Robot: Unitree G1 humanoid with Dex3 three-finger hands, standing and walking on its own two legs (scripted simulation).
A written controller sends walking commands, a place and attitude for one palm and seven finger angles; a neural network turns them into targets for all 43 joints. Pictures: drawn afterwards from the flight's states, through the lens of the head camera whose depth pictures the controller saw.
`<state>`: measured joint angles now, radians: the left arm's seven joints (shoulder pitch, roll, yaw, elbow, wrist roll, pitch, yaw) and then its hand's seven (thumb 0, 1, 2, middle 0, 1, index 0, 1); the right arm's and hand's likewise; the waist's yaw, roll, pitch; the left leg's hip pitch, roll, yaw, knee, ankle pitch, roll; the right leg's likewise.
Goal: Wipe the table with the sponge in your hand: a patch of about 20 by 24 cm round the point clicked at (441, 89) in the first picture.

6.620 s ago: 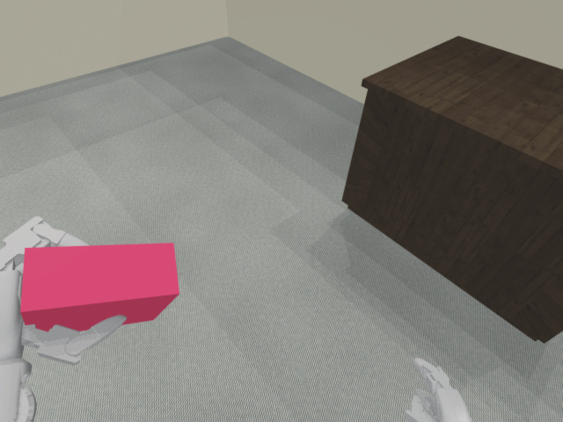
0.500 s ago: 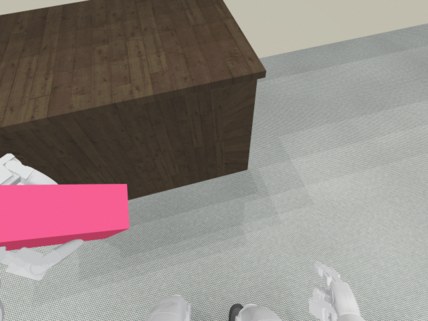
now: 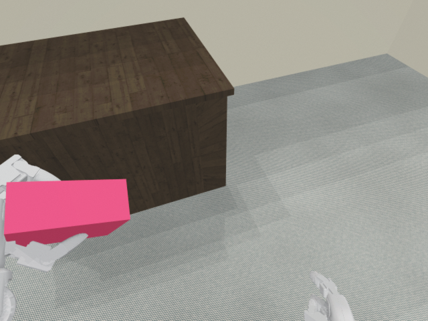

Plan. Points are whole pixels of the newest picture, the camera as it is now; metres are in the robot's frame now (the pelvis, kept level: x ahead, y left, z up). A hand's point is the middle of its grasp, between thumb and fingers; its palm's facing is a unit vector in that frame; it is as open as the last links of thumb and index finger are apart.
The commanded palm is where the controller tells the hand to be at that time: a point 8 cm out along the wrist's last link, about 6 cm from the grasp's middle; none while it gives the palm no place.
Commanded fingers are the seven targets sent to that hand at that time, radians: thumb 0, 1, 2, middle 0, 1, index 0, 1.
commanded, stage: take the last steps up to it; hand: left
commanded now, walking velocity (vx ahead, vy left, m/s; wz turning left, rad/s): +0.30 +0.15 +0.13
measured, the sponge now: (85, 212) +0.23 +0.20 +0.16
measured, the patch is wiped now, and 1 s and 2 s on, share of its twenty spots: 0.00 0.00 0.00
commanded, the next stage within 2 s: come to a stop and stand still in 1.70 s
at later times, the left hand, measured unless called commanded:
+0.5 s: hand (21, 199) +0.23 +0.28 +0.18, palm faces +0.44 -0.78 -0.45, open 10.0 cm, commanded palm +0.17 +0.32 +0.19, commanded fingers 0.00 0.10 1.30 -1.20 -1.60 -1.20 -1.60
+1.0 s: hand (15, 142) +0.34 +0.35 +0.18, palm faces +0.43 -0.77 -0.48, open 10.0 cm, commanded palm +0.27 +0.39 +0.19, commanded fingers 0.00 0.10 1.30 -1.20 -1.60 -1.20 -1.60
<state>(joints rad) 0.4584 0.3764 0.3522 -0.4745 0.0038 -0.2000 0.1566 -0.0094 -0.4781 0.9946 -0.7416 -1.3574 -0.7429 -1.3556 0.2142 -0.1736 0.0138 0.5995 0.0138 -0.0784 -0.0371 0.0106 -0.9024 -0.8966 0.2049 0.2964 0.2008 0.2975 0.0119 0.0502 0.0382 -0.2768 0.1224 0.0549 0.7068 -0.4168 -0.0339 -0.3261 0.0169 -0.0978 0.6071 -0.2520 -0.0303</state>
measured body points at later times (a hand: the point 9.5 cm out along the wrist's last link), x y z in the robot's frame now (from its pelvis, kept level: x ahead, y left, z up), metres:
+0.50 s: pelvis +0.03 +0.03 +0.01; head +0.04 +0.03 +0.46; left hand +0.20 +0.32 +0.20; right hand +0.18 -0.21 -0.09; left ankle +0.02 +0.15 -0.72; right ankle +0.03 -0.07 -0.70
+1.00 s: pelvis +0.12 +0.10 +0.01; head +0.17 +0.11 +0.45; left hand +0.31 +0.39 +0.21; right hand +0.31 -0.12 -0.08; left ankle +0.13 +0.22 -0.72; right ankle +0.09 -0.02 -0.66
